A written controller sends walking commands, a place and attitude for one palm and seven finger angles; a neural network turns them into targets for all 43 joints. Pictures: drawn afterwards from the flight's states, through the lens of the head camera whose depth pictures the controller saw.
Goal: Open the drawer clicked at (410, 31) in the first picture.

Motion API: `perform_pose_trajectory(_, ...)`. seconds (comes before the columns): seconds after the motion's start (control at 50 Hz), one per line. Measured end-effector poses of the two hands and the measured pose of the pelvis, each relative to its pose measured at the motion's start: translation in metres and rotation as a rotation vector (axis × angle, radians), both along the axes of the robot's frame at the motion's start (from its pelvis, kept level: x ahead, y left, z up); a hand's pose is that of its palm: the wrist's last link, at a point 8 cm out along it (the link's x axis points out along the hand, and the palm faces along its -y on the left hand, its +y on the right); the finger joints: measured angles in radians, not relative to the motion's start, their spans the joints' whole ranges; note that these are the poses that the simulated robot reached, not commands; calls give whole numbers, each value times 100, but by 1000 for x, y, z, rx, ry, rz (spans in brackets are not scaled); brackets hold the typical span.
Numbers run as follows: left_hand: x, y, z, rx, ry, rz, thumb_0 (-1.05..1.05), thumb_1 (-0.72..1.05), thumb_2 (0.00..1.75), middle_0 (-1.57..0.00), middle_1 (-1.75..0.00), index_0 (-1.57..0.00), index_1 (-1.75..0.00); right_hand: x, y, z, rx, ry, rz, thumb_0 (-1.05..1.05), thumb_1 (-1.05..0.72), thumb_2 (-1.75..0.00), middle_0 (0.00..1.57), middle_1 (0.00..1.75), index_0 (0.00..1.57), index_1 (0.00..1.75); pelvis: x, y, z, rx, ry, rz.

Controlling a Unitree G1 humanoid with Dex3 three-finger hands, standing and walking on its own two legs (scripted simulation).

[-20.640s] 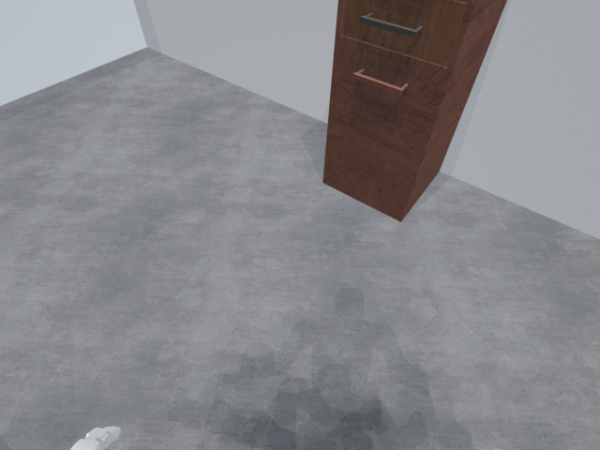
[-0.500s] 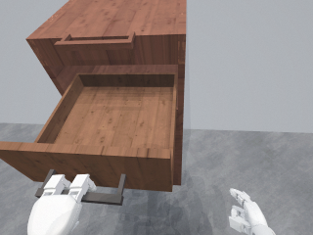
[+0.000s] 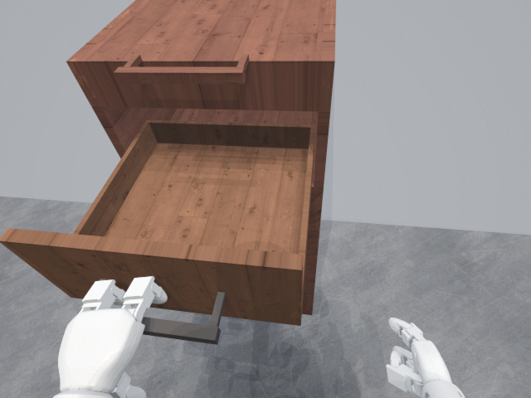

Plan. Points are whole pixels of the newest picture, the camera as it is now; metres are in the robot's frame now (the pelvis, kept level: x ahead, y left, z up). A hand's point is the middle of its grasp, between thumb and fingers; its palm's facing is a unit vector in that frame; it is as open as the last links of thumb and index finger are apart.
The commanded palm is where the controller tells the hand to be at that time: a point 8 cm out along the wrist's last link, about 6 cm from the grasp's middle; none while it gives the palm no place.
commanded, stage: lift the hand off the handle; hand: left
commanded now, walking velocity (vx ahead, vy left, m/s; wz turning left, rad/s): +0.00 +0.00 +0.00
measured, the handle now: (152, 310) +0.21 +0.19 +0.07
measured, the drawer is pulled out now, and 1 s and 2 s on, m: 0.29 0.29 0.29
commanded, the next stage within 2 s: draw the hand back to the body in 1.66 s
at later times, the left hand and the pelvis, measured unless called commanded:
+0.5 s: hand (131, 343) +0.17 +0.21 +0.04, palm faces +0.06 -0.12 -0.99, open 13.4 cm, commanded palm +0.15 +0.20 +0.12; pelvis -0.01 +0.00 +0.00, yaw +2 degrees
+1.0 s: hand (109, 323) +0.17 +0.22 +0.11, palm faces +0.06 -0.13 -0.99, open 13.1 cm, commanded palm +0.14 +0.21 +0.19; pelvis -0.01 +0.01 +0.02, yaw +0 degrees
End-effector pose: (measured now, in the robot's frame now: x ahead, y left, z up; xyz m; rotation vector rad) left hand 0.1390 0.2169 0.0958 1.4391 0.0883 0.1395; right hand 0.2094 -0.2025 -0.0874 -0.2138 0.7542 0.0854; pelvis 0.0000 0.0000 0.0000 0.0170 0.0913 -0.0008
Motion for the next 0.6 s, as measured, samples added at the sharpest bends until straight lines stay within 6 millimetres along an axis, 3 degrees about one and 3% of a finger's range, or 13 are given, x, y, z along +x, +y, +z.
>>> perform_pose_trajectory(0.18, -1, -1, -2, -18, -12, 19, 0, -47, 31, -32, -120, -33, -124, -4, 4, -4, 0, 21, 10, 1, -90, -90, 20, 30, 20, 30, -2, 3, -1, 0, 4, 5)
perform_pose_trajectory(0.42, 4, -3, -1, 2, -34, 35, 0, -49, 30, -32, -120, -38, -131, -5, 15, -9, 15, 33, 33, 1, -91, -90, 20, 30, 20, 30, -7, 3, -2, 1, -12, 23)
perform_pose_trajectory(0.6, 5, 0, 7, 2, 27, 15, 0, -49, 30, -32, -120, -42, -126, -3, 18, 1, 13, 1, 34, 1, -90, -90, 20, 30, 20, 30, -10, 0, 5, 0, -52, 25)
